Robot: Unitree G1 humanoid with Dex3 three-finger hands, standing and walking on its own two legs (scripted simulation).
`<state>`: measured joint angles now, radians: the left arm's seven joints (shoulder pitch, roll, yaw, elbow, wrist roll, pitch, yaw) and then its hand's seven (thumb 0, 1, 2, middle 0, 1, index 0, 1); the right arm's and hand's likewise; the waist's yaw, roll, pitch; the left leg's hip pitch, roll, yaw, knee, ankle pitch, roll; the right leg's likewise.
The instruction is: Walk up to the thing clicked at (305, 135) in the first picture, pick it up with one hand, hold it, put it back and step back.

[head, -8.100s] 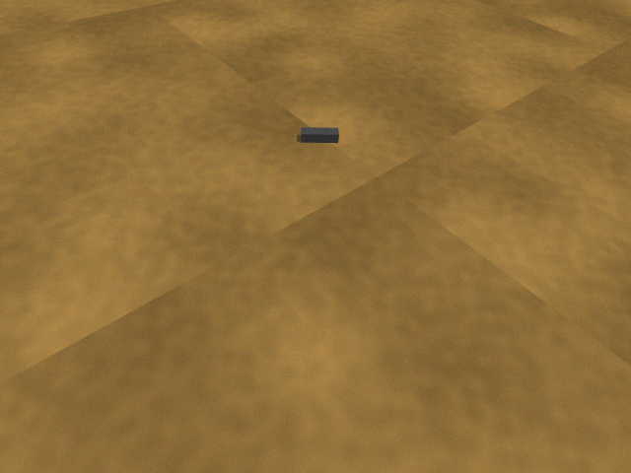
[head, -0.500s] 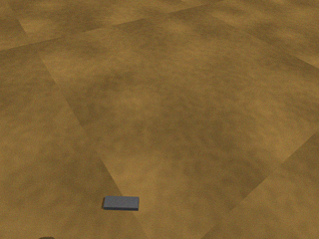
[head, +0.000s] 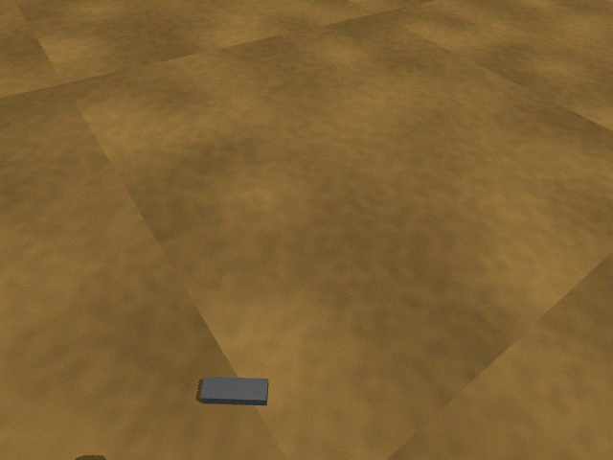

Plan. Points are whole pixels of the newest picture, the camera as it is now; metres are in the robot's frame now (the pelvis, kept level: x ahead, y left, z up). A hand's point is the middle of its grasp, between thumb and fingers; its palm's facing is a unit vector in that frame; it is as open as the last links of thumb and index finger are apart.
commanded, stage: stand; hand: left
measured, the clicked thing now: (235, 391) +0.47 +0.17 -0.76
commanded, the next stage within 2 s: walk up in 0.58 s
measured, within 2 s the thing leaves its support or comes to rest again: neither
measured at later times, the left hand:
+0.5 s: hand out of the picture +0.06 +0.25 -0.16, palm faces -0.03 -0.94 -0.34, open 7.4 cm
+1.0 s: hand out of the picture +0.07 +0.22 -0.17, palm faces -0.03 -0.94 -0.34, open 7.4 cm
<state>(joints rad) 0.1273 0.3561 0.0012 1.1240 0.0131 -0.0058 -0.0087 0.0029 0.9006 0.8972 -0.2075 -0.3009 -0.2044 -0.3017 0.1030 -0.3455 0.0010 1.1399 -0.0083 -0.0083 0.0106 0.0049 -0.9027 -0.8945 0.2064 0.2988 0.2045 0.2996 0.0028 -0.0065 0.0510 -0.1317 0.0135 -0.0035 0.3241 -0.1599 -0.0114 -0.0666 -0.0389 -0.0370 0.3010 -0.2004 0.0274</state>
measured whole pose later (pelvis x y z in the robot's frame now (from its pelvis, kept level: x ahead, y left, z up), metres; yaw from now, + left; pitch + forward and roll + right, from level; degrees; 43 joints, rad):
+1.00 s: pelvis +0.04 -0.04 -0.01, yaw -1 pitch -2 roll +0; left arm 0.26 0.36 0.06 0.95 0.03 0.02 -0.03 0.00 0.90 0.90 -0.21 -0.30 -0.21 -0.30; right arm 0.18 -0.38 -0.05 0.98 -0.02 -0.02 -0.02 0.01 -0.90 -0.89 0.21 0.30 0.20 0.30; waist 0.04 -0.01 0.13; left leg -0.29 0.01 0.04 0.60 -0.39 0.03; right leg -0.07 0.03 -0.03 0.46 -0.35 -0.04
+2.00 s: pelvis +0.04 -0.06 -0.01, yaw -2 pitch -4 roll +0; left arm 0.09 0.37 0.01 1.08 0.00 -0.01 -0.01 0.00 0.90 0.90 -0.21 -0.30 -0.21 -0.30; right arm 0.06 -0.34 -0.02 1.05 0.00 0.02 0.03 0.01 -0.90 -0.89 0.21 0.30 0.20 0.30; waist 0.02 -0.01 0.09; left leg -0.14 0.00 -0.04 0.43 -0.23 -0.01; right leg -0.16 -0.04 0.01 0.42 -0.19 0.03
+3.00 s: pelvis +0.04 -0.07 +0.00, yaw -1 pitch -2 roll +0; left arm 0.07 0.36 0.02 1.10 0.01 0.00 -0.01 0.00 0.90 0.90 -0.21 -0.30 -0.20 -0.30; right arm 0.10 -0.36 -0.02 1.09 0.00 0.02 0.03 0.00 -0.90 -0.89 0.21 0.30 0.20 0.30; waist 0.00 0.00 0.08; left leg -0.15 0.01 -0.06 0.39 -0.20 -0.03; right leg -0.18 -0.03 -0.02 0.39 -0.17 0.02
